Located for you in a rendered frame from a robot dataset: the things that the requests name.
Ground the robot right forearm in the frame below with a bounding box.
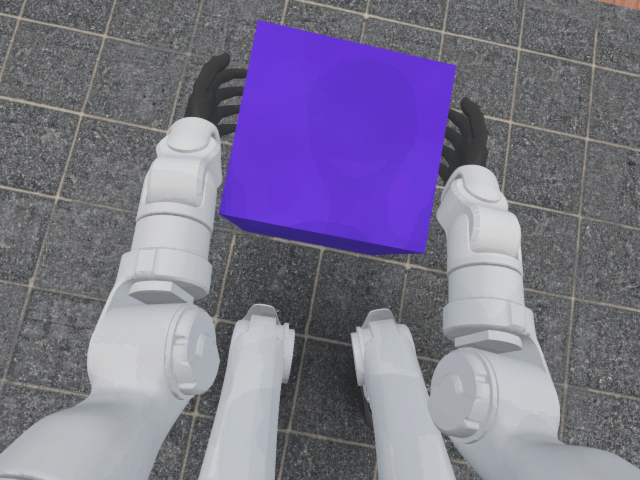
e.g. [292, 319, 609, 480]
[436, 165, 554, 385]

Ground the robot left upper arm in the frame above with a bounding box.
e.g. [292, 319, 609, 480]
[0, 303, 220, 480]

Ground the carton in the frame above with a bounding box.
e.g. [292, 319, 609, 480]
[219, 20, 456, 255]

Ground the robot right upper arm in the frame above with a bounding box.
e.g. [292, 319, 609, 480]
[427, 347, 640, 480]

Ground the robot left forearm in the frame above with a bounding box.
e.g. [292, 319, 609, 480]
[87, 117, 222, 383]

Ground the robot right foot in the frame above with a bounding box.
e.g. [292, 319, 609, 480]
[352, 349, 374, 430]

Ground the robot left hand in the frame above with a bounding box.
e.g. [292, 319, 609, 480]
[184, 53, 248, 138]

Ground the robot left thigh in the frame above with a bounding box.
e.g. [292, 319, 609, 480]
[198, 314, 295, 480]

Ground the robot right hand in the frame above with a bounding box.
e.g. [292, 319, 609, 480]
[438, 97, 489, 187]

